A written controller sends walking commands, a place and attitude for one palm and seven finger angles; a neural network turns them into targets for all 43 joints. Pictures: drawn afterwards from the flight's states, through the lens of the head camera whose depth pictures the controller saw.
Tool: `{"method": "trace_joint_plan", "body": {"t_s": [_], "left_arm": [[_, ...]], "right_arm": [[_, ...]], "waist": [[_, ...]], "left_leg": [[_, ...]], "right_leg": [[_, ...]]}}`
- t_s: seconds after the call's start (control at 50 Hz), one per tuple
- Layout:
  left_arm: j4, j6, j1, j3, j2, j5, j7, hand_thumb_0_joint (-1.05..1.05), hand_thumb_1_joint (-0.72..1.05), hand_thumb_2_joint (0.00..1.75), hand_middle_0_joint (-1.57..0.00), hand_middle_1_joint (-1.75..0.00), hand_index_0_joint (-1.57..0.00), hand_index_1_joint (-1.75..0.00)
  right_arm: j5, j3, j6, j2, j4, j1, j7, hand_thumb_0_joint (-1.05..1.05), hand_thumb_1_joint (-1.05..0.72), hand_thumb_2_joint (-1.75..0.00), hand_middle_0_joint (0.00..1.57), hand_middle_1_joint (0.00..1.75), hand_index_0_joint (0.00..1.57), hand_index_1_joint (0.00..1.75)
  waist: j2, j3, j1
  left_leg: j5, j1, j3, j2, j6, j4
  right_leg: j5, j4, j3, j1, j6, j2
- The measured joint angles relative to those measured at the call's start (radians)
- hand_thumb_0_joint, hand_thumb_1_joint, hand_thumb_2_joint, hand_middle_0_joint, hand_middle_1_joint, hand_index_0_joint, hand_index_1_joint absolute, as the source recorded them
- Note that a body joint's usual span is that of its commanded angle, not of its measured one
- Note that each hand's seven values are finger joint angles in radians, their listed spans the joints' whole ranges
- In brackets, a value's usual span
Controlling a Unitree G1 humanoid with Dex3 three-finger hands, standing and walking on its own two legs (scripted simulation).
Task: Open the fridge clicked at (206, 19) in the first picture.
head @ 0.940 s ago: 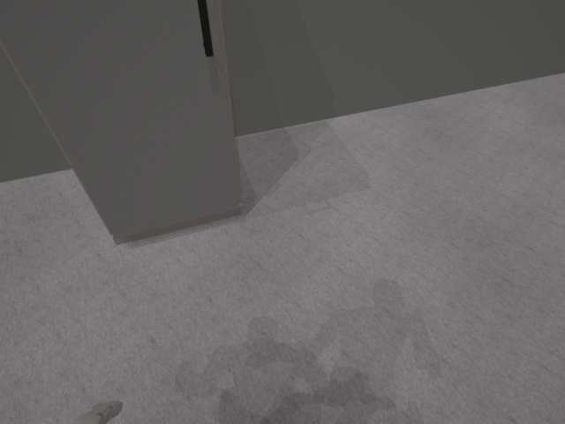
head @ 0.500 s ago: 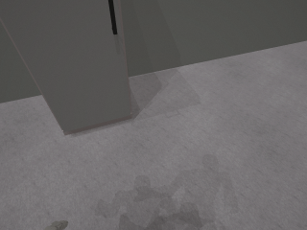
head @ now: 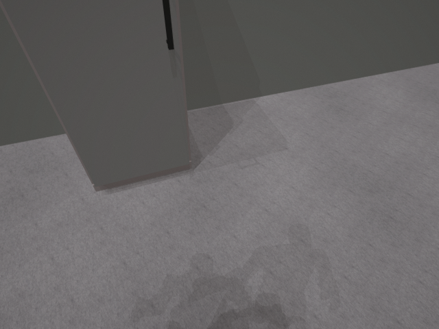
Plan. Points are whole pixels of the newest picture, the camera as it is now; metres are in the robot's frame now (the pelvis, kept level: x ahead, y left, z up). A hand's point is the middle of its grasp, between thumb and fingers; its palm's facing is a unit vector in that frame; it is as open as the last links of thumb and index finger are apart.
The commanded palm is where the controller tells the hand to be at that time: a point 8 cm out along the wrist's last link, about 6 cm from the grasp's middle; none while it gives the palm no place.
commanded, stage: look at it before walking up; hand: right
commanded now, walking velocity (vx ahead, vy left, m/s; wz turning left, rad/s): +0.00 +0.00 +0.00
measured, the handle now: (164, 3) +1.08 +0.27 +0.19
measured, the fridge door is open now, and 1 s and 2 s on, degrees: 0 0 0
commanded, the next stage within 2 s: walk to a spot facing it in 0.50 s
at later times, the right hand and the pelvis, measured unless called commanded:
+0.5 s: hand out of the picture +0.08 -0.24 -0.16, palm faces -0.04 +0.94 -0.33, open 7.4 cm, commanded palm none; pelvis +0.01 +0.00 +0.00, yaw +0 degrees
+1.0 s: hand out of the picture +0.11 -0.17 -0.19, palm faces -0.12 +0.97 -0.20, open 7.4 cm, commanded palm none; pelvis +0.09 +0.02 -0.03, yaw +8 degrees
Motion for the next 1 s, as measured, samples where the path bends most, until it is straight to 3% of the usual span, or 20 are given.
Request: {"method": "trace_joint_plan", "body": {"t_s": [0.66,0.86,0.94,0.98,1.0], "left_arm": [[0.0,-0.003,-0.029,-0.003,-0.003,0.001,0.005,0.0,0.9,0.89,-0.2,-0.3,-0.21,-0.3],[-0.043,-0.001,0.087,0.007,-0.084,0.013,0.001,0.0,0.9,0.9,-0.2,-0.3,-0.21,-0.3],[-0.045,-0.022,0.143,0.021,-0.108,0.012,0.006,0.0,0.9,0.89,-0.2,-0.3,-0.21,-0.3],[-0.039,-0.024,0.173,0.026,-0.107,0.012,0.009,0.0,0.9,0.89,-0.2,-0.3,-0.21,-0.3],[-0.029,-0.018,0.185,0.028,-0.109,0.008,0.01,0.0,0.9,0.89,-0.2,-0.3,-0.21,-0.3]], "right_arm": [[0.0,-0.001,-0.001,0.001,0.007,-0.001,-0.005,0.01,-0.9,-0.9,0.2,0.3,0.2,0.3],[-0.011,-0.025,0.03,0.076,-0.025,0.158,0.025,0.01,-0.91,-0.9,0.2,0.3,0.2,0.3],[-0.011,-0.035,0.027,0.113,-0.026,0.2,0.034,0.01,-0.91,-0.9,0.2,0.3,0.2,0.3],[-0.012,-0.039,0.01,0.131,-0.035,0.203,0.038,0.01,-0.91,-0.9,0.2,0.3,0.2,0.3],[-0.014,-0.042,-0.006,0.138,-0.039,0.202,0.035,0.01,-0.91,-0.9,0.2,0.3,0.2,0.3]], "waist": [[0.004,0.006,-0.009],[0.009,-0.046,-0.022],[0.004,-0.016,-0.018],[-0.021,0.006,-0.009],[-0.031,0.012,-0.006]], "left_leg": [[-0.008,0.007,-0.003,-0.004,0.001,-0.016],[-0.172,-0.068,-0.066,-0.036,0.034,0.182],[-0.248,-0.13,0.01,-0.019,0.034,0.299],[-0.161,-0.119,0.051,-0.024,0.04,0.252],[-0.146,-0.115,0.064,-0.032,0.046,0.262]], "right_leg": [[-0.011,-0.015,-0.003,0.008,0.003,-0.005],[-0.167,0.139,-0.078,-0.014,0.003,-0.036],[-0.222,0.157,-0.129,0.029,0.016,-0.058],[-0.266,0.223,-0.13,0.026,0.025,-0.087],[-0.285,0.331,-0.12,-0.015,0.023,-0.101]]}}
